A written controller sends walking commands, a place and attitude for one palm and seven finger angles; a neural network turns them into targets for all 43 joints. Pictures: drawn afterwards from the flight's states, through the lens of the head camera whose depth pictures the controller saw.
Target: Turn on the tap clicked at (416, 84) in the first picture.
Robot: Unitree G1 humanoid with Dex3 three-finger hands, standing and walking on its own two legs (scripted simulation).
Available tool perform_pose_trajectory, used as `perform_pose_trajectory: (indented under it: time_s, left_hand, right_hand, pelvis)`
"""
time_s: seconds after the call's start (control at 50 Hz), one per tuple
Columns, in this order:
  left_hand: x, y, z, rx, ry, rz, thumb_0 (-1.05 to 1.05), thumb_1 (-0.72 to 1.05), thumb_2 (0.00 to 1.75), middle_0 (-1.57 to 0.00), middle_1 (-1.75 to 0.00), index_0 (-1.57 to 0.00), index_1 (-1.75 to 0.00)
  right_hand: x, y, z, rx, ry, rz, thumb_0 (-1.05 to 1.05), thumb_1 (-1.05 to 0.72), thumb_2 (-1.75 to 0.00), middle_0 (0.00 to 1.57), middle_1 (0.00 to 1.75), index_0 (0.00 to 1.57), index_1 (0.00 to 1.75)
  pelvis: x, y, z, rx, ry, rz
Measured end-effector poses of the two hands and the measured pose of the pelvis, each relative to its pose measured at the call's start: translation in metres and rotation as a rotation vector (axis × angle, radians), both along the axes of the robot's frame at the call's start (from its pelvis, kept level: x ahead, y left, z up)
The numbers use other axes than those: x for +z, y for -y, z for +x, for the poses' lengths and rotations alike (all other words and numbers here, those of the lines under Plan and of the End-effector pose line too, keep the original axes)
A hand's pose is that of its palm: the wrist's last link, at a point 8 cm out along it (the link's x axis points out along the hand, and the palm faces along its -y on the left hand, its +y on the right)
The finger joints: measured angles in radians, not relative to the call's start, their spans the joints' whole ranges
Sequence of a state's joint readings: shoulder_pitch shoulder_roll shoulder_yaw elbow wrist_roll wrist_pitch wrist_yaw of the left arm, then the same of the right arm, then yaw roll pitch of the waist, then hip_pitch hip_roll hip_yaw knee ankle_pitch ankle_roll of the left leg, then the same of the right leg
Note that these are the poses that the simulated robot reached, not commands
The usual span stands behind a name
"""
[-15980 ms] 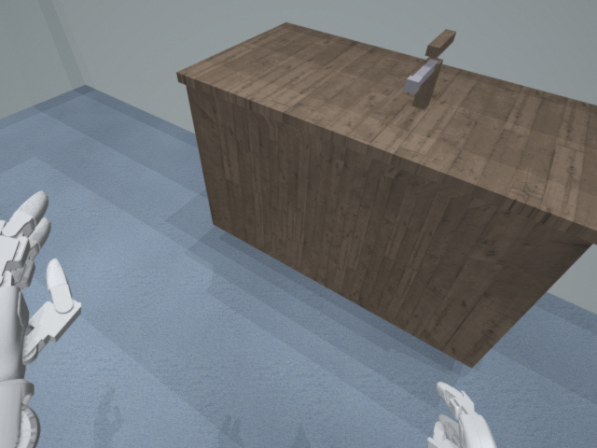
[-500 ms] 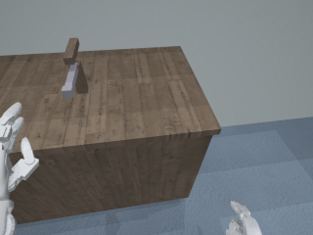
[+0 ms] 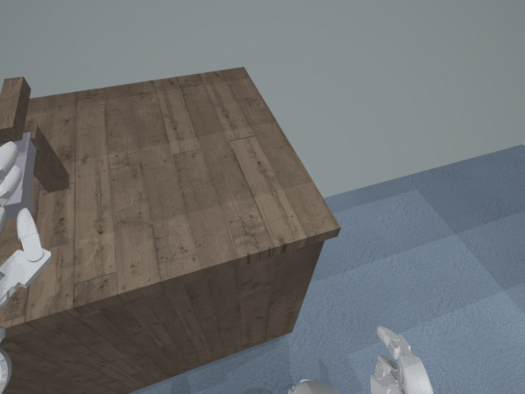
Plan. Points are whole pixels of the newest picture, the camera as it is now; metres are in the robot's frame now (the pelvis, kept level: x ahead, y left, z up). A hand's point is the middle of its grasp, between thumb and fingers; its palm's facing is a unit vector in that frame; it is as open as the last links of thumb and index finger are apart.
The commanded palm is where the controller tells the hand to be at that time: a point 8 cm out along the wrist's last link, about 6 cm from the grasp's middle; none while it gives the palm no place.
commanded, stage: come to a stop and stand still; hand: left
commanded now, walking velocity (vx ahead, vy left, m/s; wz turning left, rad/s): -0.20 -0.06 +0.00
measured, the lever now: (15, 204) +0.33 +0.36 +0.12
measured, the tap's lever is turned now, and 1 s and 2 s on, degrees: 0 0 0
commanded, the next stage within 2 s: look again from close up in 1.12 s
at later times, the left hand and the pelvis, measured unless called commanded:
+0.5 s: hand (48, 208) +0.28 +0.26 +0.18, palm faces +0.44 -0.82 -0.36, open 7.4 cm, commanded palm +0.22 +0.29 +0.18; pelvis +0.06 +0.01 +0.00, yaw -2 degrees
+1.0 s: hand (72, 196) +0.31 +0.25 +0.17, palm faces +0.37 -0.85 -0.36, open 7.4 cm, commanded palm +0.25 +0.29 +0.18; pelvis +0.08 +0.02 +0.01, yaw -2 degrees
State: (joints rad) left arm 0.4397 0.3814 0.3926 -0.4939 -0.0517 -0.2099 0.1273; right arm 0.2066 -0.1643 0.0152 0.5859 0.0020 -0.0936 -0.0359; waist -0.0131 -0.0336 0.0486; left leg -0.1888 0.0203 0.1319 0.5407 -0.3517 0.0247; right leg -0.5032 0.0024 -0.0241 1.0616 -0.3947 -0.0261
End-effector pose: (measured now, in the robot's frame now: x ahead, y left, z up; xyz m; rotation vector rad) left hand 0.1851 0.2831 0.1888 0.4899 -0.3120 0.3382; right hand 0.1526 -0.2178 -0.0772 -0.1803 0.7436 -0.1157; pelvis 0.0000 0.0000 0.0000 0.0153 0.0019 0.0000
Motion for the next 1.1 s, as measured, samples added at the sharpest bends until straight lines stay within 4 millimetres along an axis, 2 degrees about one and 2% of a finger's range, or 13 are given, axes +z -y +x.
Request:
perform_pose_trajectory:
  time_s: [0.06, 0.1, 0.18, 0.28, 0.34, 0.5, 0.64, 0.78, 0.94, 1.1]
  left_hand:
    - [0.006, 0.012, 0.02, -0.037, -0.016, 0.044, 0.02, 0.89, 0.9, -0.21, -0.3, -0.21, -0.3]
    - [0.008, 0.018, 0.031, -0.051, -0.01, 0.092, 0.02, 0.89, 0.9, -0.21, -0.3, -0.21, -0.3]
    - [0.006, 0.021, 0.045, -0.047, 0.009, 0.064, 0.02, 0.89, 0.9, -0.21, -0.3, -0.21, -0.31]
    - [0.003, 0.019, 0.045, -0.037, -0.009, 0.024, 0.02, 0.89, 0.9, -0.21, -0.3, -0.21, -0.31]
    - [0.005, 0.013, 0.043, -0.052, 0.02, 0.013, 0.02, 0.89, 0.9, -0.22, -0.3, -0.22, -0.31]
    - [0.004, -0.017, 0.051, 0.045, 0.042, -0.035, 0.02, 0.89, 0.9, -0.21, -0.3, -0.21, -0.31]
    - [-0.006, -0.003, 0.066, 0.029, -0.004, -0.115, 0.02, 0.89, 0.9, -0.21, -0.3, -0.21, -0.3]
    - [-0.003, -0.002, 0.08, -0.006, -0.052, -0.08, 0.02, 0.89, 0.9, -0.21, -0.3, -0.21, -0.3]
    - [-0.003, -0.009, 0.082, 0.012, -0.076, -0.074, 0.02, 0.89, 0.9, -0.21, -0.3, -0.21, -0.3]
    - [-0.006, -0.011, 0.083, 0.026, -0.072, -0.098, 0.02, 0.89, 0.9, -0.21, -0.3, -0.21, -0.3]
  right_hand:
    - [-0.007, 0.002, 0.003, -0.019, -0.023, 0.024, 0.01, -0.9, -0.9, 0.2, 0.3, 0.2, 0.3]
    - [-0.016, 0.006, 0.008, -0.022, -0.033, 0.036, 0.01, -0.9, -0.9, 0.2, 0.3, 0.2, 0.3]
    - [-0.025, 0.016, 0.02, -0.024, -0.058, 0.036, 0.01, -0.9, -0.9, 0.2, 0.3, 0.2, 0.3]
    - [-0.007, 0.023, 0.034, -0.043, -0.031, -0.019, 0.01, -0.9, -0.9, 0.2, 0.3, 0.2, 0.3]
    - [0.0, 0.023, 0.043, -0.053, 0.011, -0.063, 0.01, -0.9, -0.9, 0.2, 0.3, 0.2, 0.3]
    - [0.013, -0.004, 0.064, -0.02, 0.055, -0.042, 0.01, -0.91, -0.9, 0.2, 0.3, 0.19, 0.3]
    - [0.014, -0.021, 0.078, 0.027, 0.054, 0.006, 0.01, -0.9, -0.9, 0.2, 0.3, 0.2, 0.3]
    - [0.015, -0.012, 0.082, -0.009, 0.037, -0.008, 0.01, -0.9, -0.9, 0.21, 0.3, 0.2, 0.3]
    - [0.017, 0.004, 0.079, -0.051, 0.012, -0.047, 0.01, -0.9, -0.9, 0.2, 0.3, 0.2, 0.3]
    - [0.017, 0.002, 0.08, -0.053, 0.004, -0.051, 0.01, -0.9, -0.9, 0.2, 0.3, 0.2, 0.3]
  pelvis:
    - [0.0, 0.003, 0.016, -0.016, 0.001, -0.013]
    - [-0.007, 0.009, 0.027, -0.004, 0.015, -0.016]
    - [-0.009, 0.011, 0.034, -0.011, 0.04, -0.033]
    - [-0.002, 0.005, 0.04, -0.04, 0.046, -0.013]
    - [-0.005, -0.004, 0.044, -0.036, 0.053, -0.031]
    - [0.002, -0.011, 0.056, -0.033, 0.038, -0.018]
    - [0.007, -0.009, 0.067, -0.039, 0.019, -0.035]
    - [0.009, -0.01, 0.074, -0.044, 0.009, -0.035]
    - [0.011, -0.014, 0.081, -0.042, 0.009, -0.033]
    - [0.012, -0.016, 0.084, -0.037, 0.013, -0.032]
